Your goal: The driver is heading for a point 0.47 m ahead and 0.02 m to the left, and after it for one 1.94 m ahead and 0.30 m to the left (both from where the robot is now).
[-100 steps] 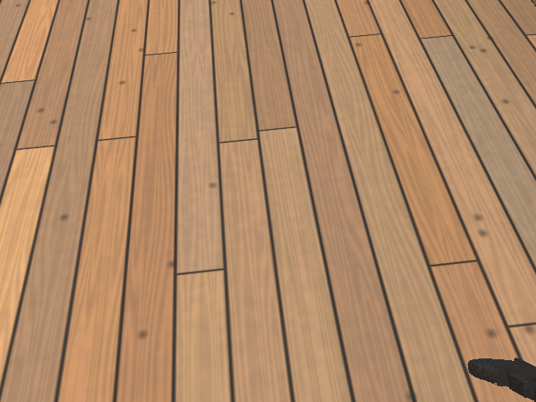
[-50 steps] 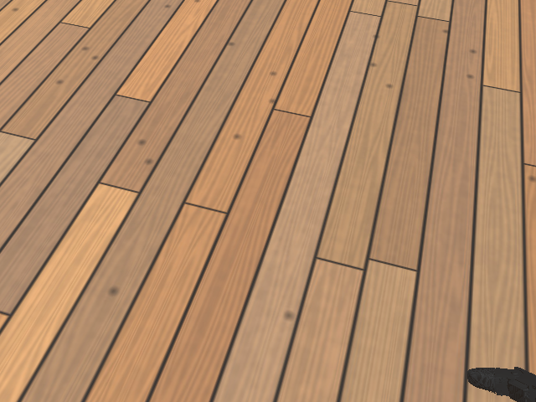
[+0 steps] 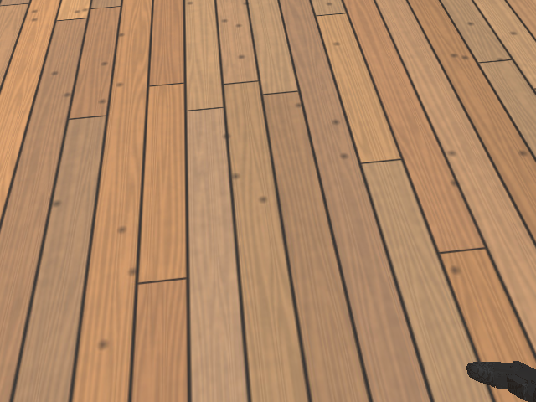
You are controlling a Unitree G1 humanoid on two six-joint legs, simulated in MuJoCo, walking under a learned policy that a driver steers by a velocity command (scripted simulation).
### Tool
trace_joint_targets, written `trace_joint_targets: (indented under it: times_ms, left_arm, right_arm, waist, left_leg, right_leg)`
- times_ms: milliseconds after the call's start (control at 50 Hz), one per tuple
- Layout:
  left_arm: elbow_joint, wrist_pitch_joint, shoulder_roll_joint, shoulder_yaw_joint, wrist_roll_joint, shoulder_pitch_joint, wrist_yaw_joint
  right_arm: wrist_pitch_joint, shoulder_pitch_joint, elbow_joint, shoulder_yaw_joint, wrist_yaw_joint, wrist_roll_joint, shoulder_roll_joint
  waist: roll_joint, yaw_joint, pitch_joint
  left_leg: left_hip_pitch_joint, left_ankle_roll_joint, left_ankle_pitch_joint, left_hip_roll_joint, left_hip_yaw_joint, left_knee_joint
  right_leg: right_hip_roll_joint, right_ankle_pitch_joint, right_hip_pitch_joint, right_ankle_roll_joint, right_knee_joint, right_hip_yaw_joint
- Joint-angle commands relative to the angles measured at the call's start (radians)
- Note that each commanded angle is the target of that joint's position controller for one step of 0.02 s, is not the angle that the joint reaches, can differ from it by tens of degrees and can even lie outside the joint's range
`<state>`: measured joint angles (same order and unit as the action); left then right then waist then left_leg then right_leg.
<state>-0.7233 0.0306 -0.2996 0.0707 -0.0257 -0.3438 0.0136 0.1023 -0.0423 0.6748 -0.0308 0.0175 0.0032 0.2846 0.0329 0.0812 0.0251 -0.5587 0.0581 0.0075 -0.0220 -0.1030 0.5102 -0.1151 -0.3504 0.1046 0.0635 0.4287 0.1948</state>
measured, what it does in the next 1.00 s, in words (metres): walks ahead: left foot, then right foot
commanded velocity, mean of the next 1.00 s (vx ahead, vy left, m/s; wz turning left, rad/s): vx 0.50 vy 0.00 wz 0.04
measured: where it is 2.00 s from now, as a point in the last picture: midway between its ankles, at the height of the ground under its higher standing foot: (270, 199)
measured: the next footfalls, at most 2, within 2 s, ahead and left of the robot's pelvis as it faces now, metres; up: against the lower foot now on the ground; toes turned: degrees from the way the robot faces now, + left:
left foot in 0.06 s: +0.20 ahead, +0.14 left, +0.00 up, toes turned -6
right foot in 0.54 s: +0.43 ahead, -0.16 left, +0.00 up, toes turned -8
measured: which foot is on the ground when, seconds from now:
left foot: up 0.00-0.04, down 0.06-0.54, up 0.56-1.00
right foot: down 0.00-0.06, up 0.08-0.52, down 0.54-1.00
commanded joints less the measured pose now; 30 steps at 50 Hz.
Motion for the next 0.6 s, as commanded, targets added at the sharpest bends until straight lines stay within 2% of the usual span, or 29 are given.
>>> trace_joint_targets:
  times_ms: [20, 40, 60, 80, 100, 120, 140, 160, 180, 200, 220, 280, 340, 400, 460, 480, 500, 520, 540, 560, 580, 600]
  left_arm:
    - [0.056, 0.003, -0.14, 0.04, 0.003, 0.02, 0.006]
    - [0.063, 0.005, -0.104, 0.027, 0.008, 0.023, 0.003]
    - [0.08, 0.008, -0.04, 0.003, 0.025, 0.004, -0.001]
    - [0.112, 0.019, 0.009, -0.014, -0.007, -0.141, -0.003]
    - [0.076, 0.02, -0.098, 0.002, -0.018, -0.13, 0.001]
    - [0.082, 0.016, -0.146, 0.016, -0.01, -0.021, 0.001]
    - [0.093, 0.014, -0.135, 0.015, 0.004, 0.04, 0.003]
    - [0.106, 0.018, -0.12, 0.015, 0.014, 0.081, 0.001]
    - [0.11, 0.019, -0.101, 0.014, 0.01, 0.082, -0.006]
    - [0.108, 0.019, -0.082, 0.011, 0.005, 0.072, -0.01]
    - [0.106, 0.017, -0.063, 0.006, 0.005, 0.067, -0.013]
    - [0.129, 0.019, -0.032, -0.01, 0.019, 0.136, -0.018]
    - [0.141, 0.033, -0.013, -0.024, 0.018, 0.223, -0.03]
    - [0.159, 0.041, -0.017, -0.026, 0.01, 0.312, -0.041]
    - [0.188, 0.049, -0.034, -0.019, 0.005, 0.374, -0.051]
    - [0.188, 0.053, -0.046, -0.014, 0.006, 0.364, -0.053]
    - [0.177, 0.057, -0.064, -0.004, 0.008, 0.319, -0.053]
    - [0.147, 0.059, -0.094, 0.014, 0.014, 0.218, -0.047]
    - [0.108, 0.058, -0.146, 0.039, 0.023, 0.07, -0.036]
    - [0.09, 0.049, -0.231, 0.06, 0.045, -0.091, -0.02]
    - [0.084, 0.041, -0.241, 0.056, 0.045, -0.103, -0.024]
    - [0.08, 0.042, -0.153, 0.034, 0.032, -0.07, -0.026]
  right_arm:
    - [0.029, -0.04, -0.053, -0.055, 0.0, 0.006, 0.139]
    - [0.034, -0.134, -0.035, -0.07, -0.007, -0.004, 0.166]
    - [0.035, -0.277, -0.025, -0.084, -0.016, -0.019, 0.22]
    - [0.02, -0.346, 0.013, -0.103, -0.01, -0.028, 0.3]
    - [0.017, -0.328, 0.003, -0.086, -0.004, -0.003, 0.204]
    - [0.013, -0.291, -0.001, -0.069, -0.006, -0.001, 0.141]
    - [0.007, -0.249, -0.001, -0.059, -0.005, -0.012, 0.123]
    - [0.003, -0.224, 0.009, -0.052, -0.004, -0.016, 0.103]
    - [0.005, -0.214, 0.016, -0.045, -0.005, -0.021, 0.089]
    - [0.008, -0.214, 0.025, -0.043, -0.005, -0.018, 0.08]
    - [0.011, -0.22, 0.035, -0.043, -0.003, -0.011, 0.08]
    - [0.013, -0.234, 0.063, -0.056, -0.004, 0.002, 0.128]
    - [0.002, -0.249, 0.086, -0.06, -0.007, 0.009, 0.154]
    - [-0.009, -0.304, 0.118, -0.06, -0.007, 0.019, 0.172]
    - [-0.026, -0.35, 0.151, -0.06, -0.007, 0.028, 0.179]
    - [-0.033, -0.351, 0.157, -0.063, -0.01, 0.03, 0.188]
    - [-0.039, -0.34, 0.159, -0.065, -0.013, 0.031, 0.201]
    - [-0.042, -0.326, 0.158, -0.063, -0.016, 0.033, 0.2]
    - [-0.039, -0.322, 0.149, -0.05, -0.016, 0.023, 0.168]
    - [-0.03, -0.335, 0.112, -0.02, -0.016, -0.005, 0.078]
    - [-0.014, -0.426, 0.109, -0.005, -0.017, 0.014, 0.036]
    - [-0.013, -0.364, 0.116, -0.036, -0.015, 0.038, 0.141]
  waist:
    - [-0.159, -0.083, -0.057]
    - [-0.145, -0.131, -0.119]
    - [-0.023, -0.181, -0.26]
    - [0.325, -0.11, -0.353]
    - [0.212, -0.139, -0.287]
    - [0.112, -0.168, -0.162]
    - [0.043, -0.156, -0.097]
    - [0.038, -0.143, -0.042]
    - [0.06, -0.12, -0.024]
    - [0.079, -0.108, -0.024]
    - [0.082, -0.101, -0.028]
    - [0.054, -0.103, -0.01]
    - [0.043, -0.131, -0.001]
    - [0.045, -0.164, 0.012]
    - [0.051, -0.165, 0.036]
    - [0.056, -0.148, 0.033]
    - [0.06, -0.112, 0.012]
    - [0.049, -0.052, -0.045]
    - [0.029, 0.018, -0.152]
    - [-0.133, 0.061, -0.316]
    - [-0.334, 0.02, -0.416]
    - [-0.216, 0.036, -0.287]
  left_leg:
    - [0.226, -0.05, -0.05, 0.019, 0.027, -0.049]
    - [0.383, -0.086, -0.064, -0.016, 0.012, -0.063]
    - [0.632, -0.146, -0.146, -0.188, -0.157, -0.055]
    - [0.901, -0.321, -0.378, -0.402, -0.651, -0.163]
    - [0.857, -0.312, -0.618, -0.397, -0.728, -0.215]
    - [0.742, -0.267, -0.585, -0.343, -0.554, -0.226]
    - [0.627, -0.243, -0.444, -0.294, -0.421, -0.232]
    - [0.541, -0.243, -0.323, -0.254, -0.332, -0.25]
    - [0.484, -0.237, -0.243, -0.223, -0.26, -0.272]
    - [0.46, -0.241, -0.196, -0.206, -0.217, -0.291]
    - [0.452, -0.253, -0.151, -0.202, -0.185, -0.305]
    - [0.447, -0.286, -0.038, -0.216, -0.119, -0.348]
    - [0.442, -0.268, 0.013, -0.19, -0.029, -0.362]
    - [0.453, -0.249, 0.023, -0.186, 0.013, -0.351]
    - [0.508, -0.235, 0.053, -0.222, -0.019, -0.314]
    - [0.525, -0.226, 0.082, -0.231, -0.031, -0.289]
    - [0.525, -0.214, 0.16, -0.228, -0.03, -0.239]
    - [0.499, -0.191, 0.28, -0.194, 0.0, -0.128]
    - [0.396, -0.157, 0.255, -0.14, 0.037, 0.062]
    - [0.125, -0.099, -0.096, -0.043, 0.097, 0.413]
    - [-0.102, -0.073, -0.606, 0.05, 0.031, 0.648]
    - [-0.192, -0.072, -0.563, -0.004, -0.026, 0.746]
  right_leg:
    - [0.229, 0.272, 0.061, 0.1, 0.016, 0.218]
    - [0.181, 0.297, 0.094, 0.069, 0.136, 0.184]
    - [0.112, 0.136, 0.207, 0.031, 0.415, 0.094]
    - [-0.008, -0.263, 0.561, -0.028, 0.733, -0.026]
    - [0.078, -0.213, 0.673, -0.043, 0.857, 0.002]
    - [0.107, -0.115, 0.691, -0.047, 0.877, -0.016]
    - [0.135, -0.05, 0.658, -0.05, 0.855, -0.046]
    - [0.155, -0.008, 0.642, -0.05, 0.803, -0.047]
    - [0.176, 0.018, 0.598, -0.047, 0.763, -0.051]
    - [0.182, 0.027, 0.57, -0.047, 0.724, -0.064]
    - [0.185, 0.026, 0.561, -0.049, 0.686, -0.078]
    - [0.206, 0.1, 0.584, -0.064, 0.523, -0.112]
    - [0.206, 0.259, 0.536, -0.069, 0.333, -0.15]
    - [0.179, 0.345, 0.471, -0.068, 0.204, -0.183]
    - [0.161, 0.301, 0.446, -0.043, 0.127, -0.182]
    - [0.152, 0.275, 0.416, -0.032, 0.099, -0.182]
    - [0.136, 0.264, 0.336, -0.018, 0.066, -0.192]
    - [0.115, 0.279, 0.175, 0.004, 0.025, -0.209]
    - [0.16, 0.3, -0.069, 0.036, 0.046, -0.173]
    - [0.407, 0.271, -0.394, 0.114, 0.062, 0.112]
    - [0.553, 0.092, -0.5, 0.218, -0.068, 0.475]
    - [0.512, -0.013, -0.402, 0.187, -0.104, 0.412]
